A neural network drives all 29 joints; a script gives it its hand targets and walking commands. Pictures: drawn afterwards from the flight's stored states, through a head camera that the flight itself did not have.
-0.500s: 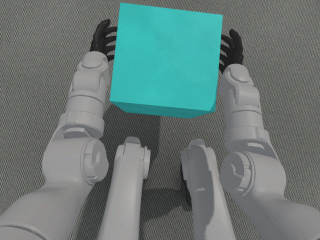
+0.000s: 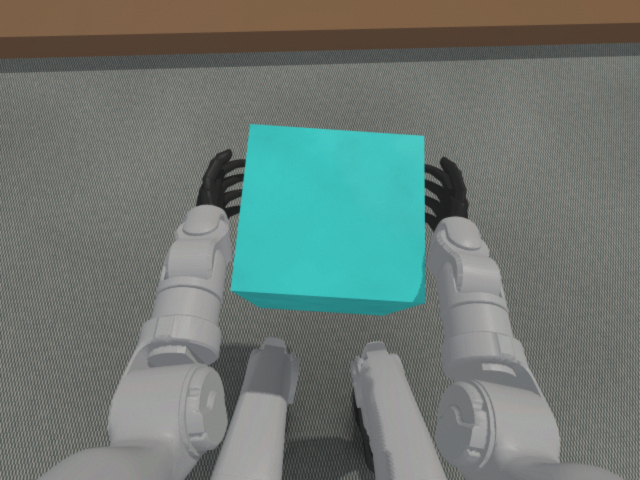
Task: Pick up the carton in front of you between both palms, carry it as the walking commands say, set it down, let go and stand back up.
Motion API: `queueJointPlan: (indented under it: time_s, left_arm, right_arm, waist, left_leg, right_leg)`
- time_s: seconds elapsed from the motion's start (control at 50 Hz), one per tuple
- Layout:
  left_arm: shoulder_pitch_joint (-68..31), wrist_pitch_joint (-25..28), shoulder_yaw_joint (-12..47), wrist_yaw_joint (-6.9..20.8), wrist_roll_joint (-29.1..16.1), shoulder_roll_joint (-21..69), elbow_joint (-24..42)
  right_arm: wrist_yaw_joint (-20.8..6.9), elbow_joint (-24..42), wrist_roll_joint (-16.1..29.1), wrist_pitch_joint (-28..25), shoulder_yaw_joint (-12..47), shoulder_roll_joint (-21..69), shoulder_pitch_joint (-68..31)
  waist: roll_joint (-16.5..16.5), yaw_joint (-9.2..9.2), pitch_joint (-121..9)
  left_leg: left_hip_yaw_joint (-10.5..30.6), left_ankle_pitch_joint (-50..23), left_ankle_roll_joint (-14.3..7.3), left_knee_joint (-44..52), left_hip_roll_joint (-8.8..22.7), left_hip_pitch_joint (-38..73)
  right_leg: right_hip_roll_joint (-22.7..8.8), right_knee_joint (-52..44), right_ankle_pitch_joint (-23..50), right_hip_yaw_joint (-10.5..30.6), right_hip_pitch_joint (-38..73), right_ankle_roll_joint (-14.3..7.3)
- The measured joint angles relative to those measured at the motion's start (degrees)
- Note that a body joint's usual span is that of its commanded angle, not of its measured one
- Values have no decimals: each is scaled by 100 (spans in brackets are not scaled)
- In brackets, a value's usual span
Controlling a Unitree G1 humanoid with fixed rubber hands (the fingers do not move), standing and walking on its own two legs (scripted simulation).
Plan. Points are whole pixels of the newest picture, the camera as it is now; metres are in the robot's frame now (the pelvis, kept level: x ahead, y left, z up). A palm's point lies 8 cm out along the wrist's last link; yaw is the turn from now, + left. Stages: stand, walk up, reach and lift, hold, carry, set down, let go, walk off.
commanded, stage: reach and lift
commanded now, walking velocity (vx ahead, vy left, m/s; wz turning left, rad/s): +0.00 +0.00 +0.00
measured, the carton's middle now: (328, 236) +0.42 +0.01 -0.12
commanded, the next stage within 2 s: hold in 1.82 s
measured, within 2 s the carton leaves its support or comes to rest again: neither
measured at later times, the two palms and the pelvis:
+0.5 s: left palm (170, 190) +0.38 +0.16 +0.11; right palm (521, 199) +0.38 -0.14 +0.11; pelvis +0.05 +0.00 +0.14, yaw +1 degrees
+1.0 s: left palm (109, 166) +0.35 +0.15 +0.21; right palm (633, 171) +0.35 -0.15 +0.22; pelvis +0.06 +0.00 +0.19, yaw +1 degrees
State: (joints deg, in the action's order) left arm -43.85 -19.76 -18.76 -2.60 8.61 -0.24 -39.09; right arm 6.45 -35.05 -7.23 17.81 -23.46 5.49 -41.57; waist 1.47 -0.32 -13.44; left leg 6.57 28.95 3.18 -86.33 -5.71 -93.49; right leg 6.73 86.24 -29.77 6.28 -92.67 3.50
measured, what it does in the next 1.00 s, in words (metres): rises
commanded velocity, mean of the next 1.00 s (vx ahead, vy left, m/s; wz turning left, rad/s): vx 0.00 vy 0.00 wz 0.00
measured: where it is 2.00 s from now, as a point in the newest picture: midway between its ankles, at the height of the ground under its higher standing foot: (318, 438)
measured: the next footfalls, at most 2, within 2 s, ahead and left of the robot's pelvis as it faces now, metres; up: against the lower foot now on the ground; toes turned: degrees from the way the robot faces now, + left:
none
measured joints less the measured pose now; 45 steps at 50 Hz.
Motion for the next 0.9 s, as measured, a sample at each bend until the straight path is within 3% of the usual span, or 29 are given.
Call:
queueJointPlan:
  time_s: [0.32, 0.5, 0.76, 0.9]
  left_arm:
    - [1388, 259, 85, 2, 96, 375, 151]
    - [2151, 147, 242, -2, 132, 543, 477]
    - [3008, -787, 521, -24, 251, 787, 1406]
    - [3012, -1397, 505, 85, 525, 863, 1670]
  right_arm:
    - [-158, -16, -163, -240, 246, 203, 1274]
    - [-243, 228, -237, -116, 452, 287, 1973]
    - [-392, 1026, -388, 833, 825, 301, 2733]
    - [-537, 1228, -670, 1442, 836, 312, 2680]
  waist:
    - [-44, 10, 29]
    - [-61, -13, 223]
    - [-100, 20, 582]
    - [-124, 14, 819]
  left_leg:
    - [77, -351, -109, 2065, 76, 2749]
    - [143, -707, -160, 3412, 132, 4488]
    - [191, -1327, -210, 5358, 255, 7107]
    - [194, -1555, -217, 5938, 304, 8061]
  right_leg:
    - [-120, -2056, 358, 128, 2739, -118]
    - [-224, -3399, 709, 174, 4478, -179]
    - [-366, -5324, 1327, 241, 7082, -244]
    - [-403, -5888, 1553, 250, 8024, -265]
